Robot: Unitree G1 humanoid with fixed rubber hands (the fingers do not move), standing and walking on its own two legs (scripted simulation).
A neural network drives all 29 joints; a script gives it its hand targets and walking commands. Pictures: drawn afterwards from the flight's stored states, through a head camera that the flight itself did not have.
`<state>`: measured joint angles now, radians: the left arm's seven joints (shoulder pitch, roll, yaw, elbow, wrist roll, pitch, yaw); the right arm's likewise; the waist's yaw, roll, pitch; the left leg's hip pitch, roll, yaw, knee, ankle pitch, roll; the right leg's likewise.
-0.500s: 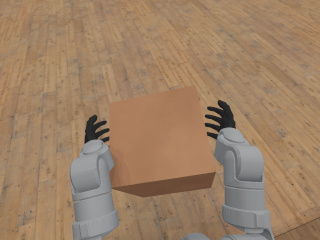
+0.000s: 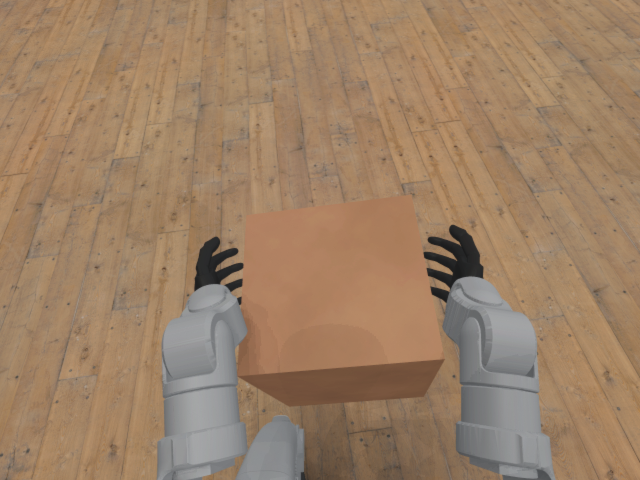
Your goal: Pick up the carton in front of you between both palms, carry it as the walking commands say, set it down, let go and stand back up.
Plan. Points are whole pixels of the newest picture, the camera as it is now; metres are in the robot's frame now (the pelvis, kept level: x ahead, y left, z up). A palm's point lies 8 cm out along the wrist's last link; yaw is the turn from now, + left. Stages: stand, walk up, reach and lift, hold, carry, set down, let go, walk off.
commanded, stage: carry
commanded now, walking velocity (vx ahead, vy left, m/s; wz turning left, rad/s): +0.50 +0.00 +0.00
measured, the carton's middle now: (342, 313) +0.34 +0.02 -0.05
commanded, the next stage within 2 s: none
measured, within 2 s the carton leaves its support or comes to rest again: neither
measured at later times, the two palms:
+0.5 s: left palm (275, 70) +0.66 +0.12 +0.13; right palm (476, 74) +0.63 -0.17 +0.13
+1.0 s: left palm (294, 5) +0.90 +0.11 +0.11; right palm (451, 1) +0.89 -0.18 +0.11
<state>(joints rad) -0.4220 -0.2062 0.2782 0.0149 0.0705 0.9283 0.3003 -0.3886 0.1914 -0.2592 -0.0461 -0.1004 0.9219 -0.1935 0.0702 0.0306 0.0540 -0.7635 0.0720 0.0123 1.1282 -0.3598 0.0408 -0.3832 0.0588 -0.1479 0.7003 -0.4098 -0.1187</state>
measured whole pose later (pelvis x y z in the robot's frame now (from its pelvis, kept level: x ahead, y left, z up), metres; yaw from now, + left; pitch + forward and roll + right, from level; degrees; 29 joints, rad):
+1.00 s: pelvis +0.66 -0.04 +0.01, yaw +0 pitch +2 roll +1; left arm -0.01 -0.13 0.01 -0.48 0.04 1.16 0.24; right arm 0.00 0.13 0.02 -0.52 -0.06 1.19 -0.24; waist 0.01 0.00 -0.10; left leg -0.48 0.04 0.23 0.44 0.06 0.01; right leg 0.07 -0.07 -0.23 0.38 -0.45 0.04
